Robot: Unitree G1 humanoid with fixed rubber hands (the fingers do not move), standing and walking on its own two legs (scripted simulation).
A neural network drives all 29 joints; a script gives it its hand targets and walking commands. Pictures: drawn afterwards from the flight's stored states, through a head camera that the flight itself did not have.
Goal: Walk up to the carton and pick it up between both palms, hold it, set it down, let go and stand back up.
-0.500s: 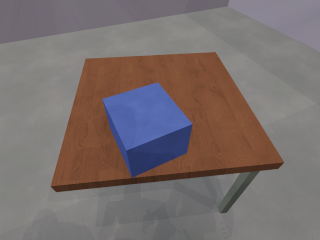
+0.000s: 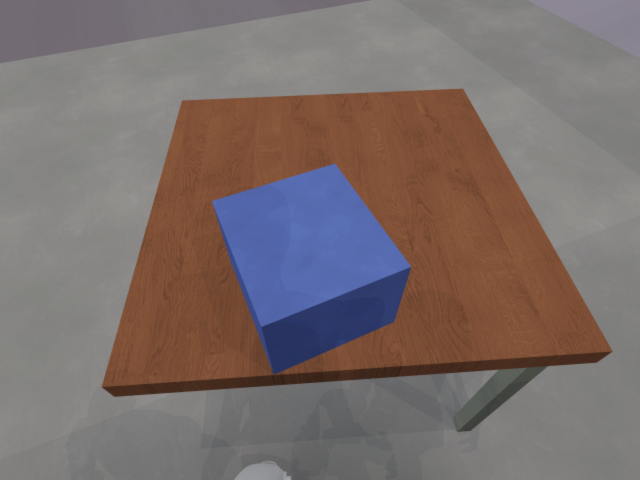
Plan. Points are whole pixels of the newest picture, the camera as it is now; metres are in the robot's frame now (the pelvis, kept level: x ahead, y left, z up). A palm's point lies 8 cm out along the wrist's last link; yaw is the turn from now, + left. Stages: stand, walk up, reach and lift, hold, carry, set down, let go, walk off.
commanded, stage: walk up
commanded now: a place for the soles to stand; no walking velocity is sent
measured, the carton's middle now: (306, 263) +0.45 +0.04 -0.05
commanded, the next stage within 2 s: none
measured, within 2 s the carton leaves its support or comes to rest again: neither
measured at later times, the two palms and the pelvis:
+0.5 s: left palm out of the picture +0.08 +0.28 -0.12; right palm out of the picture +0.10 -0.24 -0.13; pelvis +0.01 +0.02 -0.01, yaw +0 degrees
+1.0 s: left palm out of the picture +0.05 +0.28 -0.13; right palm out of the picture +0.09 -0.24 -0.11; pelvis +0.01 +0.02 +0.00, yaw +3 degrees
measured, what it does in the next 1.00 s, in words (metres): steps on the spot: left foot, then right foot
